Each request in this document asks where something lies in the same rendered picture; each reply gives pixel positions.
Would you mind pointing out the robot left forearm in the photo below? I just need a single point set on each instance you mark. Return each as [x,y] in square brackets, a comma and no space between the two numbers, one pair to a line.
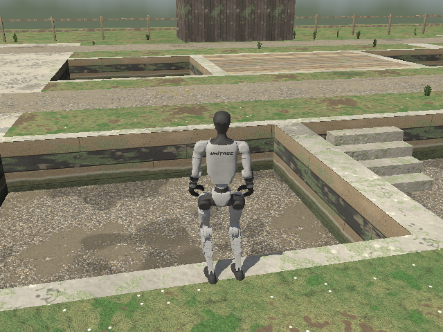
[193,181]

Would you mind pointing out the robot right upper arm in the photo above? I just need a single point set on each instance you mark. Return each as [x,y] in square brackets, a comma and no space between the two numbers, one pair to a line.
[243,148]

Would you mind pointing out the left robot shin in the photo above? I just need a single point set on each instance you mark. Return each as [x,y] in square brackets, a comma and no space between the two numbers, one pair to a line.
[207,247]

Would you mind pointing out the left robot hand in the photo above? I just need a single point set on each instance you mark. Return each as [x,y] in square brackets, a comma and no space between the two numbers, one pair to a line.
[192,192]

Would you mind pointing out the right robot shin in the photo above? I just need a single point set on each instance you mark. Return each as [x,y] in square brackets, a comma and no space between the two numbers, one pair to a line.
[236,245]

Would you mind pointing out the robot right forearm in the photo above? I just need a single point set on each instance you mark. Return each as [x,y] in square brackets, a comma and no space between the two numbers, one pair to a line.
[249,181]

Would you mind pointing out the robot left upper arm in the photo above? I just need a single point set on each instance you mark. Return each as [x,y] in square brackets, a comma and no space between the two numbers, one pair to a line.
[197,156]

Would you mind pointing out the right robot hand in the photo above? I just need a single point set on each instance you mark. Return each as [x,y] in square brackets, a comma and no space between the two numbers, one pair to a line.
[243,187]

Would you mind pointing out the robot shin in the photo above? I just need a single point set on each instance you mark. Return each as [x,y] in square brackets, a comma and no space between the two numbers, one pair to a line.
[207,247]
[236,245]

